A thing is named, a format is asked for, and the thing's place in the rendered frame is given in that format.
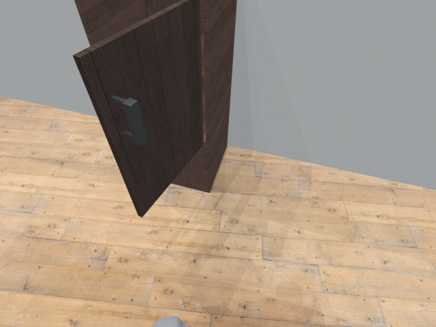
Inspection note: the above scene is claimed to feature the handle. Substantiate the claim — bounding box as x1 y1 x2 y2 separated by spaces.
111 95 148 146

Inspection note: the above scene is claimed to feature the cupboard door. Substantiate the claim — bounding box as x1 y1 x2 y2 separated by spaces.
73 0 204 217

